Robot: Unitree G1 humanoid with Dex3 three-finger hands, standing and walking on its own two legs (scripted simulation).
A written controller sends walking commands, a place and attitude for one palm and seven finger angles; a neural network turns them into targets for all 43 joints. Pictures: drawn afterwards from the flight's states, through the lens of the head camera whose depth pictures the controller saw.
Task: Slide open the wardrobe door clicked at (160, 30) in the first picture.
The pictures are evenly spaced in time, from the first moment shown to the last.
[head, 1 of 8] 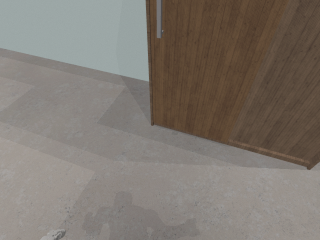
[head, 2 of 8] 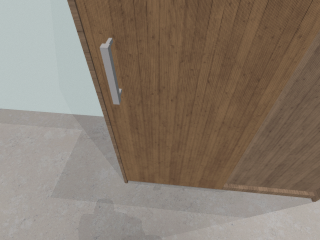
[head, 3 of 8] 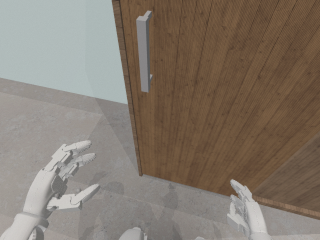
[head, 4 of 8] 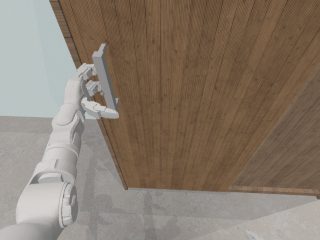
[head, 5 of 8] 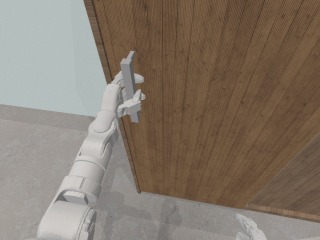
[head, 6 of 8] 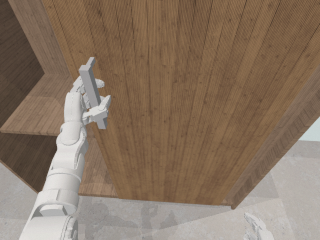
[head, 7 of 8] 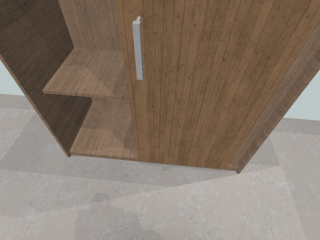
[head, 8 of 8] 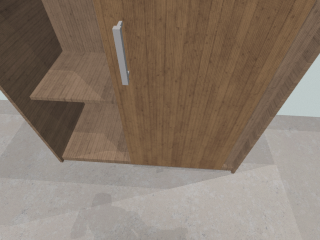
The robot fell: no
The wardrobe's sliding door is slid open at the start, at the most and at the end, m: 0.00 0.49 0.49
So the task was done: yes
